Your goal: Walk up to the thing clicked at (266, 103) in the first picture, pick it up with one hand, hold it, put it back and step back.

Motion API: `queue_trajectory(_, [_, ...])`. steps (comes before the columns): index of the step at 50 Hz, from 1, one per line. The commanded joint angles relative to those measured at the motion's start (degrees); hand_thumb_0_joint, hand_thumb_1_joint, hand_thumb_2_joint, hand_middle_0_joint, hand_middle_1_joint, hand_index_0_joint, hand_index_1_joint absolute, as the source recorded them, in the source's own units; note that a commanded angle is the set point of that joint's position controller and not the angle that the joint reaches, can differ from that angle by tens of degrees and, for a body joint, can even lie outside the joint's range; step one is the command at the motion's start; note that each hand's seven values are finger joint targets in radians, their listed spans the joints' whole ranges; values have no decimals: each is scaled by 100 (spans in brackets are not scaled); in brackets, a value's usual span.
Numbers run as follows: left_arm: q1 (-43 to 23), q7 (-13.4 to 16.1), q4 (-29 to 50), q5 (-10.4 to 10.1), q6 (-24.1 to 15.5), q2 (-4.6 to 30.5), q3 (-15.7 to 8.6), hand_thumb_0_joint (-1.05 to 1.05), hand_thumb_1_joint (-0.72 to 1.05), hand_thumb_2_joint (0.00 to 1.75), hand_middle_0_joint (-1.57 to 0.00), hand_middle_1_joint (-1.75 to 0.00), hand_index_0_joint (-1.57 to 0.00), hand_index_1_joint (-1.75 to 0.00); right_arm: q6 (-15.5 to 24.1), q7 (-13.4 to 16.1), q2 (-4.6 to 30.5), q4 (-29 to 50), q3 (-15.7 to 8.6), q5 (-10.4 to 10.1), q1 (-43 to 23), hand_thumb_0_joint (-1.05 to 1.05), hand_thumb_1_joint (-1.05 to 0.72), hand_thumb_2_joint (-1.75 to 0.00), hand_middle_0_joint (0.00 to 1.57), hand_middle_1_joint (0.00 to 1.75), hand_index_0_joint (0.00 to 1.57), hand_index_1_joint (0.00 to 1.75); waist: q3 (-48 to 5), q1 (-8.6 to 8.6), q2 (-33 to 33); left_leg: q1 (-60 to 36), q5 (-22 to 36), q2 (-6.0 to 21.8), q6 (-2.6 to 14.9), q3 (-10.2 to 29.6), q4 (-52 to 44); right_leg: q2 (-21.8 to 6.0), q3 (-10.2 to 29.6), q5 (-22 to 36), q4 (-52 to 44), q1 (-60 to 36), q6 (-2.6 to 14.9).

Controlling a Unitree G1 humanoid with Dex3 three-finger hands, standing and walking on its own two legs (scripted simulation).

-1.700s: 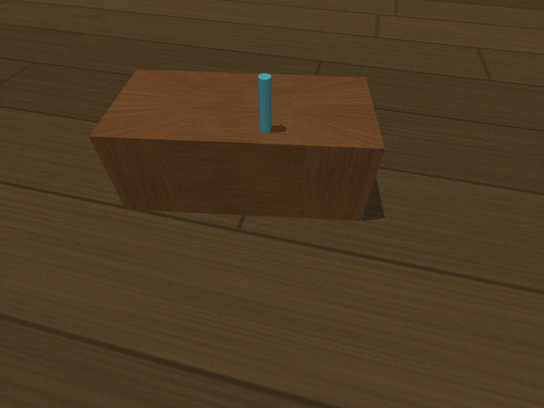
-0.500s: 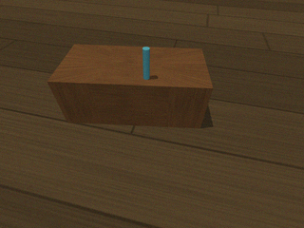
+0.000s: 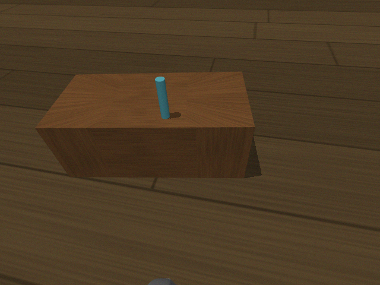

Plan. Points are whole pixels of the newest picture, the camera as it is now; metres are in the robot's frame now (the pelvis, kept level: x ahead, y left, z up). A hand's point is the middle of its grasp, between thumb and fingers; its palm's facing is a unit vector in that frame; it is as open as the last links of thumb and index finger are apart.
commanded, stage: walk up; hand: left
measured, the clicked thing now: (162, 99) +1.02 +0.22 -0.21
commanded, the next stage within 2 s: none
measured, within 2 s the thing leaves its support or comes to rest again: neither
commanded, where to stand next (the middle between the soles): +0.61 +0.02 m, yaw -1 degrees
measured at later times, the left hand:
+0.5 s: hand (92, 229) +0.30 +0.31 -0.14, palm faces -0.05 -0.94 -0.35, open 7.4 cm
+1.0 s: hand (116, 186) +0.43 +0.28 -0.13, palm faces -0.03 -0.91 -0.40, open 7.4 cm
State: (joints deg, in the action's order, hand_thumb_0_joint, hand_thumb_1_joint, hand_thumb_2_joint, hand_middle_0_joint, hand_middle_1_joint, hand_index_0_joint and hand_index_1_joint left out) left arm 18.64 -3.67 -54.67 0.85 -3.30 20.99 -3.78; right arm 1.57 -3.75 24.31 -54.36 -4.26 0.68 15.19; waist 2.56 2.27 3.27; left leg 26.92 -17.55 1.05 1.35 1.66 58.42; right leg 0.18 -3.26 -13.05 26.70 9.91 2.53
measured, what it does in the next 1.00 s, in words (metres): walks ahead: left foot, then right foot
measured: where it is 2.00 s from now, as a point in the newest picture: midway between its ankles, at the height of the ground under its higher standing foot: (197, 229)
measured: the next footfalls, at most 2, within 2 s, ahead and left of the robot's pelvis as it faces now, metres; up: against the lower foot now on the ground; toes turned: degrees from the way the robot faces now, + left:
left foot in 0.24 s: +0.24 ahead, +0.17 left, +0.00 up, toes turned +6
right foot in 0.64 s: +0.42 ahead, -0.12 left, +0.00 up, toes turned -5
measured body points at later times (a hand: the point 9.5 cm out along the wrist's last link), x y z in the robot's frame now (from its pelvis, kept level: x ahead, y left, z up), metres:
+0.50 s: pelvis +0.22 +0.04 +0.00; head +0.24 +0.05 +0.45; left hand +0.30 +0.36 -0.12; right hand +0.27 -0.28 -0.10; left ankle +0.20 +0.16 -0.74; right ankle +0.27 -0.12 -0.69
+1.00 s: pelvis +0.40 +0.00 +0.00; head +0.42 -0.02 +0.45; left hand +0.43 +0.32 -0.10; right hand +0.48 -0.32 -0.12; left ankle +0.51 +0.15 -0.70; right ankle +0.38 -0.12 -0.74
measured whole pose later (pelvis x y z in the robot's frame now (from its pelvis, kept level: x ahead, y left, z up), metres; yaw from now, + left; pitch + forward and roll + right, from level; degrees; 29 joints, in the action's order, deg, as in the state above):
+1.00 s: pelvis +0.40 +0.00 +0.00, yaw -1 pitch -2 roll +0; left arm 22.0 -2.7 -47.8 0.7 -4.7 22.8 -2.8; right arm 1.2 -3.8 24.7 -48.1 -3.8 0.8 15.3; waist 4.7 2.4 3.4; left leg 28.5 -14.8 5.0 0.0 0.2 44.6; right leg -1.0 -3.7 -16.6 28.0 9.4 1.2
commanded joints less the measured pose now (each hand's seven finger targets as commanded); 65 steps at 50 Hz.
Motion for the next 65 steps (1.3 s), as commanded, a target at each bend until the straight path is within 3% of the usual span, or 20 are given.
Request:
queue_trajectory(1, [-318, 176, 687, -17, -277, 1761, -466, 0, 90, 90, -20, -30, -20, -30, 82, -58, 1046, 482, -318, 90, 34, 0, -90, -90, 20, 30, 20, 30, 614, -126, -900, 425, 379, 392, -205, 144, -942, -1481, 1611, -1985, -1927, 480, 880])
queue_trajectory(8, [6, 120, 788, 17, -237, 1817, -442, 0, 90, 90, -20, -30, -20, -30, 244, -90, 874, 860, -307, 125, -620, 0, -90, -90, 20, 30, 20, 30, 344, 136, -818, -278, 676, 387, -103, -443, -2509, -1322, 959, -790, -1197, -65, 799])
queue_trajectory(11, [-58, 131, 896, -1, -183, 1645, -323, 0, 90, 90, -20, -30, -20, -30, 364, 35, 1028, 646, -396, 144, 268, 0, -90, -90, 20, 30, 20, 30, -244, -418, -348, -1976, 667, 87, 46, -626, -3110, -1063, 514, 947, 453, 315, 599])
queue_trajectory(12, [216, 151, 926, -31, -151, 1305, -192, 0, 90, 90, -20, -30, -20, -30, 416, 121, 1357, 461, -516, 212, 1018, 0, -90, -90, 20, 30, 20, 30, -761, -701, 599, -3031, -41, 430, 305, 41, -3490, -581, 116, 1059, 2148, 884, 383])
queue_trajectory(14, [423, 241, 914, -107, -93, 1327, -194, 0, 90, 90, -20, -30, -20, -30, 446, 214, 1997, 695, -652, 120, 1153, 0, -90, -90, 20, 30, 20, 30, -966, -721, 921, -3964, -754, 2484, 1385, 3689, -4275, 329, 475, -1925, 3954, 2909, 55])
queue_trajectory(15, [59, 287, 878, -53, -86, 1619, -223, 0, 90, 90, -20, -30, -20, -30, 420, 205, 1947, 665, -663, -7, 1072, 0, -90, -90, 20, 30, 20, 30, -538, -746, 574, -3484, -446, 2584, 1595, 3536, -4209, -53, 880, -1847, 4263, 3020, 97])
queue_trajectory(19, [181, 185, 765, -194, -109, 1322, -179, 0, 90, 90, -20, -30, -20, -30, 470, 273, 1316, 846, -329, -85, 606, 0, -90, -90, 20, 30, 20, 30, 41, -332, 413, -2380, 2968, 1583, 1004, 727, -3841, -288, 1013, -822, 3716, 2306, 17])
queue_trajectory(31, [124, -40, 761, -10, -105, 1384, -372, 0, 90, 90, -20, -30, -20, -30, 347, 208, 1381, 1293, -308, -41, 24, 0, -90, -90, 20, 30, 20, 30, -124, 83, 85, -679, 455, 1125, 800, -227, -3000, -137, -217, 516, 767, -346, -49])
queue_trajectory(32, [596, 17, 637, -2, -156, 1595, -479, 0, 90, 90, -20, -30, -20, -30, 333, 202, 1139, 1313, -225, -22, 168, 0, -90, -90, 20, 30, 20, 30, -456, 330, -632, -422, 715, 870, 649, -413, -1789, -93, -16, 90, 573, -1144, 54])
queue_trajectory(33, [1162, 106, 584, 27, -215, 1978, -631, 0, 90, 90, -20, -30, -20, -30, 336, 201, 773, 1326, -96, -42, 544, 0, -90, -90, 20, 30, 20, 30, -834, 551, -1908, 21, 232, 322, 417, -760, -61, -836, 1243, -1168, -249, -1675, 246])
queue_trajectory(34, [1049, 159, 788, -2, -283, 2363, -658, 0, 90, 90, -20, -30, -20, -30, 297, 193, 624, 1347, -20, -79, 864, 0, -90, -90, 20, 30, 20, 30, -777, 322, -2245, 983, -1186, -257, 111, -469, 834, -2322, 3920, -1346, -1144, -1846, 772])
queue_trajectory(35, [772, 161, 832, -59, -265, 2439, -640, 0, 90, 90, -20, -30, -20, -30, 235, 269, 1258, 1213, -178, -23, 537, 0, -90, -90, 20, 30, 20, 30, -569, 375, -1730, 1031, -1351, 28, 83, -120, 1237, -2610, 4522, -1090, -1134, -1421, 1367])
queue_trajectory(42, [77, 257, 1055, -94, -316, 1612, -351, 0, 90, 90, -20, -30, -20, -30, 106, 112, 946, 858, -177, -69, 695, 0, -90, -90, 20, 30, 20, 30, 120, -185, -1186, 201, 119, 303, -41, -1, 170, -1219, 1096, 929, -965, 262, 877])
queue_trajectory(49, [395, 229, 1156, -20, -311, 1795, -403, 0, 90, 90, -20, -30, -20, -30, 182, -16, 824, 1176, -218, 50, -297, 0, -90, -90, 20, 30, 20, 30, 201, 125, -1184, -20, 488, 404, -162, -277, -1905, -1419, 948, 212, -909, 230, 969])
queue_trajectory(54, [164, 255, 1238, -49, -246, 1796, -315, 0, 90, 90, -20, -30, -20, -30, 288, 1, 902, 1003, -285, 63, 169, 0, -90, -90, 20, 30, 20, 30, -143, -340, -783, -1585, 581, 95, 91, -569, -2738, -1426, 778, 587, 110, 700, 732])
queue_trajectory(55, [278, 254, 1267, -51, -230, 1568, -220, 0, 90, 90, -20, -30, -20, -30, 329, 53, 1109, 844, -360, 80, 656, 0, -90, -90, 20, 30, 20, 30, -462, -567, -195, -2437, 367, 15, 223, -409, -3052, -1105, 505, 1026, 1201, 938, 560])
queue_trajectory(57, [717, 264, 1228, -109, -178, 985, -41, 0, 90, 90, -20, -30, -20, -30, 374, 169, 1812, 961, -544, 111, 1043, 0, -90, -90, 20, 30, 20, 30, -555, -580, 1349, -3367, -1012, 2017, 924, 3077, -4271, 200, 91, -1486, 3484, 2878, -5])
queue_trajectory(58, [567, 350, 1110, -53, -119, 1624, -195, 0, 90, 90, -20, -30, -20, -30, 335, 156, 1904, 960, -572, -61, 974, 0, -90, -90, 20, 30, 20, 30, -462, -653, 902, -3073, -1099, 2390, 1416, 3484, -4290, -158, 467, -1849, 4023, 2862, 74])
queue_trajectory(62, [551, 258, 870, -123, -83, 1512, -185, 0, 90, 90, -20, -30, -20, -30, 376, 224, 1251, 1084, -283, -108, 409, 0, -90, -90, 20, 30, 20, 30, 380, -254, 314, -1621, 997, 1379, 766, 1137, -4281, -491, 837, -794, 3500, 2197, 42])
queue_trajectory(65, [661, 254, 736, -115, 4, 1333, -167, 0, 90, 90, -20, -30, -20, -30, 402, 266, 1240, 1141, -249, -80, 264, 0, -90, -90, 20, 30, 20, 30, 230, -158, 581, -1356, 1979, 1253, 867, 603, -4185, -432, 567, -399, 3209, 1741, -147])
